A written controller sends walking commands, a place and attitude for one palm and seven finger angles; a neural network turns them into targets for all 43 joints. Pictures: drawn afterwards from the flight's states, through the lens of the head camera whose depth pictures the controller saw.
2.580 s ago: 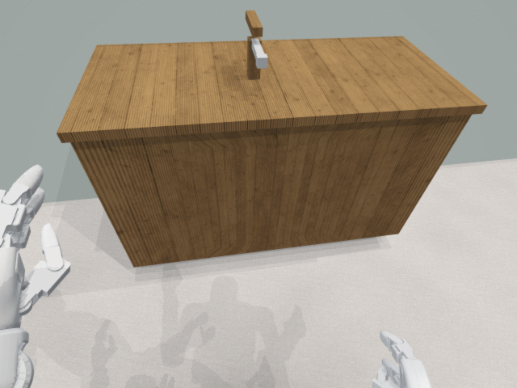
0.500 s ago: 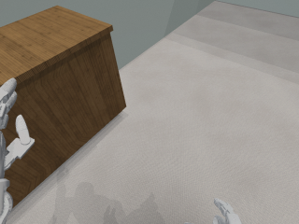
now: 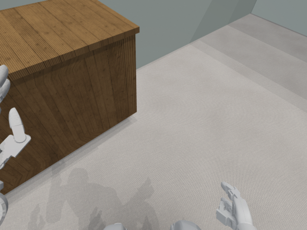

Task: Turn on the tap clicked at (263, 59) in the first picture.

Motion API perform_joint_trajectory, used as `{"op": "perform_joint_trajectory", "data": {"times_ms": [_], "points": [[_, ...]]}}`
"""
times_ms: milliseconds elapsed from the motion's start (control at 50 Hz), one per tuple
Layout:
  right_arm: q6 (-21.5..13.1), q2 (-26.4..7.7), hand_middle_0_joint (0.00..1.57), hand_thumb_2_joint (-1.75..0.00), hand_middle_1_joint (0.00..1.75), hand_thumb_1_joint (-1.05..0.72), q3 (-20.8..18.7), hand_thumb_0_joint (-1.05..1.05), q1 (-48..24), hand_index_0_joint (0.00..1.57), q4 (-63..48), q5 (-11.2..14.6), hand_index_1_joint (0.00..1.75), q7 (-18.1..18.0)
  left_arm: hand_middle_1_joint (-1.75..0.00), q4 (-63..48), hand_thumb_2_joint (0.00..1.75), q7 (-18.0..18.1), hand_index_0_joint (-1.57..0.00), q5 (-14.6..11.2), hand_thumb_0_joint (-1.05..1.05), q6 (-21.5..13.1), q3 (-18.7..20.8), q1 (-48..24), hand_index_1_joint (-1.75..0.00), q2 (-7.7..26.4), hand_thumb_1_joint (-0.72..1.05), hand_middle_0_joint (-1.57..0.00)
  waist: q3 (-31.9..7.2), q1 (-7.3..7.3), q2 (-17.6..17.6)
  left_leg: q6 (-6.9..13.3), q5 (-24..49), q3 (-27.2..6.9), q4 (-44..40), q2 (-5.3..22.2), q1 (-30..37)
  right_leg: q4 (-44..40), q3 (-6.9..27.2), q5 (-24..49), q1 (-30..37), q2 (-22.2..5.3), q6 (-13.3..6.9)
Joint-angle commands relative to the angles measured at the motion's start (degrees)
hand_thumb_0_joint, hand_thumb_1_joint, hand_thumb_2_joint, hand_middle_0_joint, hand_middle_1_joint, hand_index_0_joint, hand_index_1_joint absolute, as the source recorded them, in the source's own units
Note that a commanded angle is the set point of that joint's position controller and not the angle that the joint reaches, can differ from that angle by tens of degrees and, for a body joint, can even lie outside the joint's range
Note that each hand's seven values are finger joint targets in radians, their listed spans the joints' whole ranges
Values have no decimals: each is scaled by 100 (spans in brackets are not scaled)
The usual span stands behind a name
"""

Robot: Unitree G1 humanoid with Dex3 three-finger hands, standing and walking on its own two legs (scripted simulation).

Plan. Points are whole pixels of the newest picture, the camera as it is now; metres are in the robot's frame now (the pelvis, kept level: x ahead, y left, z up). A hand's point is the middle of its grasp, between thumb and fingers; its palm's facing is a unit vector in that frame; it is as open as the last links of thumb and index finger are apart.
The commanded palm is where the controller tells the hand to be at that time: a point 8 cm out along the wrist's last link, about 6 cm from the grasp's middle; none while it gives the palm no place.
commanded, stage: turn to face it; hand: left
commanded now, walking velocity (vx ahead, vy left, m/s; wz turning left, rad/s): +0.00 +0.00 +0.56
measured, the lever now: out of the picture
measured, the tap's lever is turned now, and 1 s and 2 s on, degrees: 0 0 0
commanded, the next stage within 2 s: take the last steps up to it in 0.50 s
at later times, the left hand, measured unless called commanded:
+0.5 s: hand (28, 179) +0.17 +0.20 +0.19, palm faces +0.57 -0.71 -0.42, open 7.4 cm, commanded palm +0.10 +0.24 +0.19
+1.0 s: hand out of the picture +0.09 +0.19 +0.18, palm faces +0.68 -0.61 -0.41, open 7.4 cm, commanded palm +0.02 +0.21 +0.19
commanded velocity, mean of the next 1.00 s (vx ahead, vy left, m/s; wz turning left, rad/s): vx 0.13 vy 0.06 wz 0.28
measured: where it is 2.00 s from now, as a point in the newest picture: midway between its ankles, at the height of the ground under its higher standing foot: outside the picture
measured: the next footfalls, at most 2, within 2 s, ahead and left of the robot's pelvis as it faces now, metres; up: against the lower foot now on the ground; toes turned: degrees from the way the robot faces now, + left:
right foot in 0.20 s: +0.07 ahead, -0.18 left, +0.00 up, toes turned +0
left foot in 0.52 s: +0.01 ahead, +0.04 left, +0.00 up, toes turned +21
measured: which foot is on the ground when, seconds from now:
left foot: down 0.00-0.20, up 0.22-0.50, down 0.52-0.80, up 0.82-1.00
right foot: up 0.00-0.18, down 0.20-0.52, up 0.54-0.78, down 0.80-1.00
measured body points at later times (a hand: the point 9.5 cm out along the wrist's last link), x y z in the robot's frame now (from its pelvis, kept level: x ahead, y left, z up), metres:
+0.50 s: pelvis +0.01 -0.07 +0.01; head +0.04 -0.06 +0.46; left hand +0.13 +0.24 +0.21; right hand +0.24 -0.29 -0.07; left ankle -0.02 +0.03 -0.72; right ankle +0.04 -0.18 -0.72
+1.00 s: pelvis -0.02 -0.11 +0.02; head +0.00 -0.12 +0.47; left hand +0.05 +0.22 +0.21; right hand +0.21 -0.27 -0.09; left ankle -0.05 +0.04 -0.64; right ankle +0.02 -0.20 -0.72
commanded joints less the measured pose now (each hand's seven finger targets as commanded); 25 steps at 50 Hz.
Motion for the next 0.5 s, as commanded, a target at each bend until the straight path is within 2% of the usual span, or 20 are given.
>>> {"op": "perform_joint_trajectory", "data": {"times_ms": [0, 60, 120, 140, 160, 180, 200, 220, 240, 260, 280, 300, 340, 380, 400, 420, 440, 460, 480], "points": [[-300, -918, 20, -90, 30, -90, -286, 0, 5, 20, -813, 42, 30, 37, -30, -1628, 90, 25, -20, -220, 0, -383, 783, 789, -30, 751, 90, -20, -1189, 200, 1776, 725, 733, -1349, -1656, 1224, 358, -1111, -49, 531, 339, -25, 143], [-372, -934, 20, -90, 30, -90, -233, 0, 113, 20, -782, 51, 30, 3, -30, -1167, 90, -12, -20, -272, 0, -234, 590, 628, -30, 512, 90, -20, -1054, 130, 1732, 697, 632, -1389, -1610, 1264, 266, -2093, -230, 501, 699, 163, 231], [-403, -927, 20, -90, 30, -90, -191, 0, 75, 20, -778, 75, 30, -60, -30, -768, 90, -36, -20, -228, 0, -94, 397, 178, -30, 408, 90, -20, -1019, 208, 1500, 524, 615, -1255, -1092, 1089, 266, -3216, -406, 656, 1232, 379, 265], [-394, -918, 20, -90, 30, -90, -179, 0, 55, 20, -764, 87, 30, -60, -30, -628, 90, -45, -20, -190, 0, -46, 367, 34, -30, 420, 90, -20, -1020, 263, 1253, 389, 515, -1095, -747, 941, 253, -3865, -360, 998, 1451, 319, 223], [-366, -833, 20, -90, 30, -90, -144, 0, 72, 20, -767, 100, 30, -56, -30, -640, 90, -48, -20, -128, 0, -18, 280, -240, -30, 455, 90, -20, -1010, 258, 525, 143, 11, -819, -25, 572, 88, -4674, 77, 1587, 1590, -193, 20], [-319, -639, 20, -90, 30, -90, -90, 0, 30, 20, -799, 84, 30, -68, -30, -591, 90, 15, -20, -59, 0, 52, 418, -422, -30, 884, 90, -20, -967, 169, -1263, -235, -1141, -156, 1322, -89, -796, -5082, 1723, 2488, 1891, -1586, -491], [-342, -741, 20, -90, 30, -90, -81, 0, -172, 20, -857, 55, 30, -123, -30, -656, 90, 70, -20, -144, 0, 122, 421, -737, -30, 903, 90, -20, -960, 337, -1242, -311, -1948, -357, 2507, -288, -968, -5083, 2196, 3171, 1560, -2232, -941], [-356, -820, 20, -90, 30, -90, -143, 0, -191, 20, -767, 8, 30, -115, -30, -706, 90, 67, -20, -123, 0, 132, 269, -589, -30, 852, 90, -20, -898, 292, -1365, -342, -1874, -579, 3261, -128, -1121, -4949, 2240, 3382, 1549, -2335, -1097], [-308, -766, 20, -90, 30, -90, -91, 0, -298, 20, -773, -8, 30, -122, -30, -772, 90, 62, -20, -84, 0, 92, 333, -471, -30, 856, 90, -20, -706, 275, -1097, -423, -1599, -526, 3612, -42, -1180, -4751, 1689, 3920, 1511, -2102, -1111], [-253, -670, 20, -90, 30, -90, 3, 0, -424, 20, -769, -16, 30, -151, -30, -833, 90, 69, -20, -69, 0, 17, 409, -351, -30, 854, 90, -20, -718, 284, -849, -464, -1503, -443, 3480, 9, -1094, -4553, 881, 4524, 1582, -1853, -1013], [-217, -647, 20, -90, 30, -90, 24, 0, -486, 20, -788, -16, 30, -198, -30, -879, 90, 84, -20, -47, 0, -55, 446, -250, -30, 847, 90, -20, -819, 264, -792, -466, -1503, -336, 3029, 33, -891, -4420, 439, 4948, 1669, -1721, -908], [-175, -611, 20, -90, 30, -90, 39, 0, -569, 20, -844, -10, 30, -244, -30, -944, 90, 106, -20, -44, 0, -90, 493, -231, -30, 879, 90, -20, -921, 255, -808, -446, -1508, -216, 2374, 61, -654, -4314, 189, 5177, 1797, -1659, -827], [-126, -633, 20, -90, 30, -90, -13, 0, -489, 20, -960, -75, 30, -297, -30, -984, 90, 172, -20, -27, 0, -131, 665, 138, -30, 904, 90, -20, -1117, 341, -786, -382, -1429, 97, 1522, -61, -361, -4220, 111, 5344, 2015, -1585, -862], [-91, -632, 20, -90, 30, -90, -51, 0, -341, 20, -1052, -102, 30, -279, -30, -1096, 90, 238, -20, -39, 0, -148, 734, 451, -30, 850, 90, -20, -1322, 415, -762, -346, -1396, 265, 811, -128, -272, -4096, 232, 5515, 2323, -1639, -950], [-85, -653, 20, -90, 30, -90, -90, 0, -233, 20, -1079, -81, 30, -266, -30, -1132, 90, 268, -20, -56, 0, -162, 699, 544, -30, 792, 90, -20, -1437, 354, -730, -340, -1257, 228, 404, -99, -133, -3967, 188, 5424, 2472, -1675, -935], [-73, -667, 20, -90, 30, -90, -89, 0, -110, 20, -1089, -100, 30, -249, -30, -1192, 90, 285, -20, -57, 0, -176, 681, 577, -30, 743, 90, -20, -1532, 306, -622, -342, -939, 308, -67, -187, 73, -3788, 136, 5363, 2473, -1565, -856], [-51, -709, 20, -90, 30, -90, -131, 0, -5, 20, -1068, -90, 30, -244, -30, -1214, 90, 293, -20, -66, 0, -175, 669, 556, -30, 741, 90, -20, -1568, 212, -454, -328, -442, 350, -639, -265, 488, -3536, 53, 5204, 2295, -1433, -689], [-34, -767, 20, -90, 30, -90, -186, 0, 131, 20, -1053, -72, 30, -247, -30, -1268, 90, 308, -20, -104, 0, -185, 659, 505, -30, 735, 90, -20, -1721, 84, -200, -272, 334, 332, -1213, -182, 1065, -3033, -110, 4996, 2120, -1257, -460], [-61, -920, 20, -90, 30, -90, -254, 0, 132, 20, -1097, -36, 30, -249, -30, -1392, 90, 311, -20, -153, 0, -226, 623, 444, -30, 764, 90, -20, -1790, 58, 492, 31, 1922, -405, -1301, 528, 1688, -2277, -290, 3955, 1424, -852, -168]]}}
